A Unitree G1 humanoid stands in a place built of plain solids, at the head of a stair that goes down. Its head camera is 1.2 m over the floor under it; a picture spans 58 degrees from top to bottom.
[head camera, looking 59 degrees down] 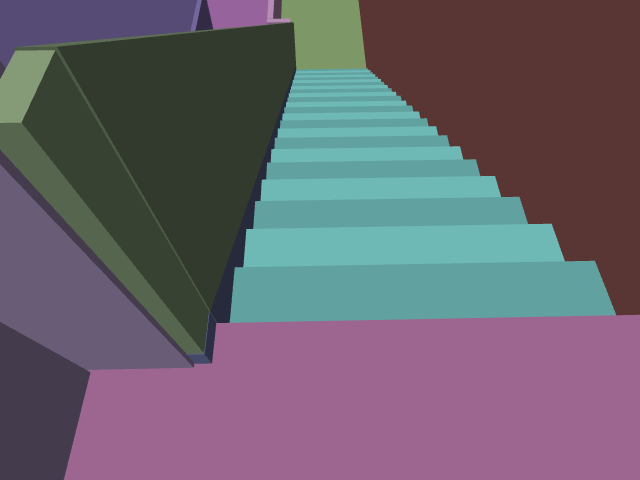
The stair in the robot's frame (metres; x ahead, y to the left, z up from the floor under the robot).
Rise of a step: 0.17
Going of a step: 0.27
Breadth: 1.29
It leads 1 degrees to the left of straight ahead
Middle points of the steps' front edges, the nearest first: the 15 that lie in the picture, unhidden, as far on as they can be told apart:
0.45 -0.35 0.00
0.72 -0.34 -0.17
0.99 -0.34 -0.34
1.26 -0.33 -0.50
1.53 -0.32 -0.67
1.80 -0.32 -0.84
2.07 -0.31 -1.01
2.34 -0.31 -1.18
2.60 -0.30 -1.35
2.87 -0.30 -1.52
3.14 -0.29 -1.68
3.41 -0.29 -1.85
3.68 -0.28 -2.02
3.95 -0.28 -2.19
4.22 -0.27 -2.36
